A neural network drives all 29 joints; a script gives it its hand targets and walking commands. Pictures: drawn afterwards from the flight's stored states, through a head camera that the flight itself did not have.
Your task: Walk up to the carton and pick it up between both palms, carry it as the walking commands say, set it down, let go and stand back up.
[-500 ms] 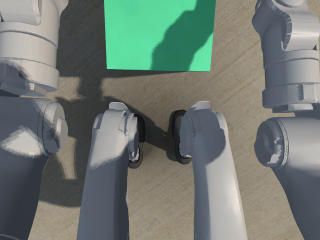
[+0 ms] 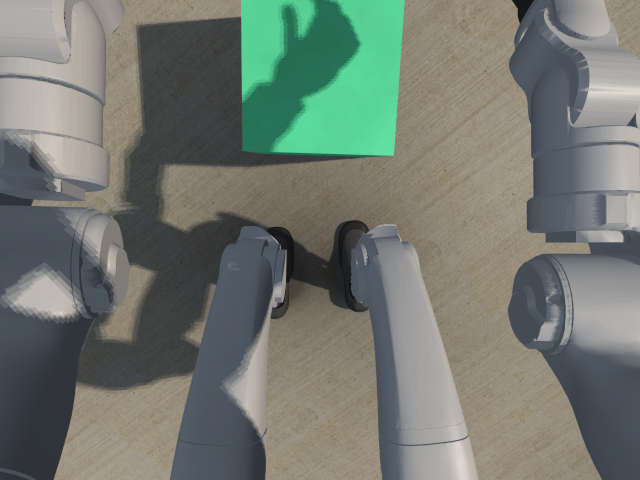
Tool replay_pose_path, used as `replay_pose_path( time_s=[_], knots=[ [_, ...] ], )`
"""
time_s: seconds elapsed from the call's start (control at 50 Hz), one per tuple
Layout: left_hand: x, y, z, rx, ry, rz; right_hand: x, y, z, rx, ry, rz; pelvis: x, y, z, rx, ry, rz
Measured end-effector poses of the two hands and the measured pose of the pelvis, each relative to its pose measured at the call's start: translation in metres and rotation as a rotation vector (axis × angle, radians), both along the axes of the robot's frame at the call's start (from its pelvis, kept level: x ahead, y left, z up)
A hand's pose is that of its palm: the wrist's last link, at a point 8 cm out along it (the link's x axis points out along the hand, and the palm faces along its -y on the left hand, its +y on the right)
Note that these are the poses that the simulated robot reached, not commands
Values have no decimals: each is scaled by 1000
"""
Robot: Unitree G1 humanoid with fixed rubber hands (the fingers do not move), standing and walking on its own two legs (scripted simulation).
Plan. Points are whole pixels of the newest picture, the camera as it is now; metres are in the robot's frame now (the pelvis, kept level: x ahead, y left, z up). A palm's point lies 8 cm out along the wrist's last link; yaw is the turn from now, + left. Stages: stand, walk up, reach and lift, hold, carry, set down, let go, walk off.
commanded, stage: set down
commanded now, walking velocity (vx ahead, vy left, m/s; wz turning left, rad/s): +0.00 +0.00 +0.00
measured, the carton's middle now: (318, 74) +0.54 +0.00 -0.46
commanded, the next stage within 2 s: let go in 0.22 s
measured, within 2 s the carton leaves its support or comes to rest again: neither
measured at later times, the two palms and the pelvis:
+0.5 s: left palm out of the picture +0.51 +0.22 -0.05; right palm (610, 59) +0.47 -0.21 -0.06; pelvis +0.04 +0.00 +0.08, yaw +0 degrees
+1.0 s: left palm out of the picture +0.32 +0.24 +0.08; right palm out of the picture +0.29 -0.23 +0.08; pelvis +0.06 +0.00 +0.14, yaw +1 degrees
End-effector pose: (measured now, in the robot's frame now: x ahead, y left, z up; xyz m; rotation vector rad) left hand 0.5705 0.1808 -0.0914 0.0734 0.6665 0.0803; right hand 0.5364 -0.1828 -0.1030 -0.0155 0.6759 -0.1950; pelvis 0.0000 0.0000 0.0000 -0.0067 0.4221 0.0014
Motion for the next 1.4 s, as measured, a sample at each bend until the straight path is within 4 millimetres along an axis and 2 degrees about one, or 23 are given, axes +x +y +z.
replay_pose_path(
  time_s=[0.12, 0.18, 0.24, 0.34, 0.4, 0.46, 0.62, 0.76, 0.84, 0.98, 1.12, 1.2, 1.4],
  knots=[
    [2, 0, 33, 3, -5, -9, 3, 1, 33, 10, -7, 8, 2, -1, 30, 0, -5, 0],
    [5, 2, 42, 4, -11, -21, 7, 0, 43, 18, -9, 10, 5, -1, 42, -1, 9, 1],
    [6, 5, 39, 15, 6, -25, 10, -3, 43, 3, -2, 16, 9, -2, 50, -1, 31, 3],
    [-2, 14, 22, 39, 46, -26, 3, -10, 29, -12, 38, 18, 18, -3, 62, -2, 35, 4],
    [-21, 24, 16, 69, 82, -27, -17, -18, 21, -32, 91, 35, 26, -3, 69, 0, 27, 5],
    [-48, 36, 29, 120, 86, -35, -46, -25, 31, -63, 106, 69, 34, -4, 76, 2, -9, 6],
    [-110, 48, 81, 164, 124, -52, -113, -37, 83, -74, 148, 140, 41, -6, 95, 8, -154, 7],
    [-173, 56, 131, 129, 113, -26, -175, -53, 139, -69, 148, 132, 53, -6, 116, 9, -129, 6],
    [-203, 56, 151, 93, 103, -16, -199, -55, 163, -56, 126, 137, 58, -5, 127, 8, -157, 9],
    [-245, 57, 168, 86, 113, -10, -236, -51, 177, -27, 133, 135, 62, -5, 141, 11, -252, 8],
    [-295, 60, 180, 109, 178, -14, -286, -56, 189, -37, 190, 109, 84, -6, 160, 15, -363, 3],
    [-307, 62, 186, 116, 187, -2, -299, -60, 193, -29, 201, 96, 95, -8, 165, 18, -408, 0],
    [-293, 54, 196, 112, 167, -16, -281, -63, 201, -17, 167, 109, 109, -13, 170, 25, -440, -1]
  ],
)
